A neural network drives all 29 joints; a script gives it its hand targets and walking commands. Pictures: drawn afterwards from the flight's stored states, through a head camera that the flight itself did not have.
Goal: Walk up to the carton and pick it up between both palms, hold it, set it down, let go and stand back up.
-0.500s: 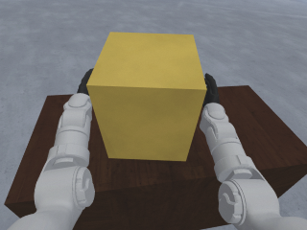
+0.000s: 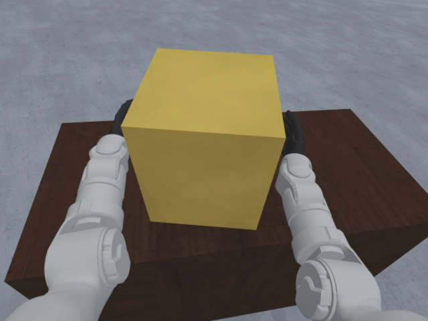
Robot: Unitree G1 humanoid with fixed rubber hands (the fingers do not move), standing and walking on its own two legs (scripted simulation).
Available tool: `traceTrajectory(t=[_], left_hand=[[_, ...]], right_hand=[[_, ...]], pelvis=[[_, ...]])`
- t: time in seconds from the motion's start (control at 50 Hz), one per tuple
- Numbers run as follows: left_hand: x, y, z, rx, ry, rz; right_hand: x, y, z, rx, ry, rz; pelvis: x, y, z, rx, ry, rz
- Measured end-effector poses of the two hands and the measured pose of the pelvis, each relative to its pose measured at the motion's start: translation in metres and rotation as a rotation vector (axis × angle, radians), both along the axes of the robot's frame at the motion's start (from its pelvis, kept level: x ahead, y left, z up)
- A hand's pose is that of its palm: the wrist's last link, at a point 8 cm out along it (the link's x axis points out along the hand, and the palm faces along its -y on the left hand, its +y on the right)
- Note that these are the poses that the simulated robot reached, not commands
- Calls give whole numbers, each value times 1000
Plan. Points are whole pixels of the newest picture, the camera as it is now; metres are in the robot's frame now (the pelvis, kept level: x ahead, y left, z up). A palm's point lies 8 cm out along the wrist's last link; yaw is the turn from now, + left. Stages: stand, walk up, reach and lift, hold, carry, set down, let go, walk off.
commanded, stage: set down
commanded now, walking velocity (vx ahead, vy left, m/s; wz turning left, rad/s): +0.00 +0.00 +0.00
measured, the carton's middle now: (208, 142) +0.45 -0.01 +0.10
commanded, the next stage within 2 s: none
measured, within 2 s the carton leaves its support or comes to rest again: rests again in 1.58 s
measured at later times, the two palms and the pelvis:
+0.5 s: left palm (128, 142) +0.45 +0.16 +0.10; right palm (289, 163) +0.37 -0.16 +0.10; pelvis +0.01 +0.00 +0.00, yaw -1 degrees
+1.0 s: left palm (128, 150) +0.45 +0.16 +0.08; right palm (284, 175) +0.36 -0.16 +0.07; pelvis +0.01 +0.01 +0.00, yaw -1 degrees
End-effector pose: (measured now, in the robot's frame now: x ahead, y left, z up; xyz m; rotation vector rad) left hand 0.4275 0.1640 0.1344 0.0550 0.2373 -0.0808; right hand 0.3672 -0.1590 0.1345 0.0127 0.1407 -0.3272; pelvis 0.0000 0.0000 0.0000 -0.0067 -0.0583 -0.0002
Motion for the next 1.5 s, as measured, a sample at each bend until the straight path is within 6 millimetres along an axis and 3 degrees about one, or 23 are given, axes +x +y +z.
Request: traceTrajectory(t=[0.62,1.5], left_hand=[[21,-6,-37,-4,52,-50],[15,3,-69,-3,71,-45]], right_hand=[[3,-2,-38,-16,49,-54],[-6,9,-81,-33,77,-54]], pelvis=[[9,5,-1,0,96,-21],[-3,10,-5,-17,177,-20]])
